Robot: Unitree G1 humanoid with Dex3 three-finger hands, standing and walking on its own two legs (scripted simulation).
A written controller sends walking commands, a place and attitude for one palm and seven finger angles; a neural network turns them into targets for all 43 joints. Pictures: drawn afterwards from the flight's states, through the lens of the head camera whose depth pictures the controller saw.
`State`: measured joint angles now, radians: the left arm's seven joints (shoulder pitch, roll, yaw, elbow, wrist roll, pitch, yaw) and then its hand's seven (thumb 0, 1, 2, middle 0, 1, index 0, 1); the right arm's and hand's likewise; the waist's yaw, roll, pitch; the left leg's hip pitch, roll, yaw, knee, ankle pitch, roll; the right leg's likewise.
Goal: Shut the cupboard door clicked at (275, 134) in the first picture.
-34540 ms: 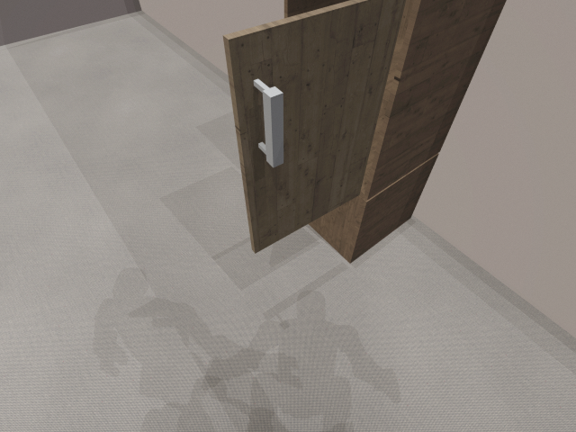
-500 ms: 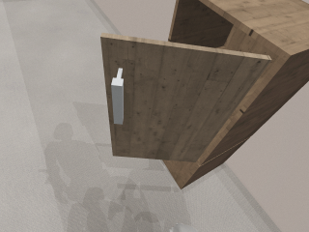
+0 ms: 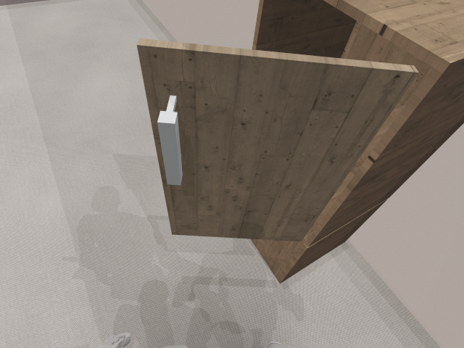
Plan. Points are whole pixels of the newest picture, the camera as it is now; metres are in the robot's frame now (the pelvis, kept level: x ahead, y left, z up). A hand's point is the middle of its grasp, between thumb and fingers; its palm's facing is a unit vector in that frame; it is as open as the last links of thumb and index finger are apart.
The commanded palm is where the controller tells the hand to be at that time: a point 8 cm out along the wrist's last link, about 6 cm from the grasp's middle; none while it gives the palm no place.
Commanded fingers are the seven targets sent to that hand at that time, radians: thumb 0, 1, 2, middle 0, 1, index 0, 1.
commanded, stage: come to a stop and stand still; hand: left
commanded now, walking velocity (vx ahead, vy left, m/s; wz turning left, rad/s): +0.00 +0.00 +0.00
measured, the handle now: (173, 142) +0.42 +0.13 +0.11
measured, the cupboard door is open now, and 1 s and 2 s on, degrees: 58 58 58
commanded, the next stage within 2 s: look again from close up in 0.52 s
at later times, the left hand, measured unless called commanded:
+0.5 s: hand out of the picture -0.01 +0.23 -0.14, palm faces -0.01 -0.96 -0.27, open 7.4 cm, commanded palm none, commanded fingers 0.00 0.90 0.90 -0.20 -0.30 -0.20 -0.30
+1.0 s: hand out of the picture +0.02 +0.19 -0.15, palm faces -0.04 -0.97 -0.23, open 7.3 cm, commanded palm none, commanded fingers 0.00 0.90 0.90 -0.20 -0.30 -0.20 -0.30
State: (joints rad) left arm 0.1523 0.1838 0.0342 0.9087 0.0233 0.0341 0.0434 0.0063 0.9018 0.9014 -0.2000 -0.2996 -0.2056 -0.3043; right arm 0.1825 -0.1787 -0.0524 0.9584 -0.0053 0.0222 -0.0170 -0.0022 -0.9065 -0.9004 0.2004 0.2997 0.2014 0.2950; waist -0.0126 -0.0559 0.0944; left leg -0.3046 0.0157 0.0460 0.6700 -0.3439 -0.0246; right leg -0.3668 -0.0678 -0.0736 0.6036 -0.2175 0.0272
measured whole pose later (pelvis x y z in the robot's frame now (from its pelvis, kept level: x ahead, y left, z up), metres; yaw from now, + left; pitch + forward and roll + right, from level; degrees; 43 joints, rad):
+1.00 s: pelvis +0.00 +0.02 +0.02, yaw -3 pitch +0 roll +1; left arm 0.27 0.14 -0.02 1.09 0.01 -0.01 0.04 0.01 0.93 0.90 -0.20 -0.30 -0.20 -0.30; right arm 0.30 -0.16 0.02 1.10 -0.01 -0.03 -0.03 0.00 -0.90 -0.90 0.20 0.30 0.20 0.30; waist -0.01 0.03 0.02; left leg -0.17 -0.04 0.12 0.37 -0.21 0.06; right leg -0.20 0.02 -0.02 0.45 -0.25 -0.04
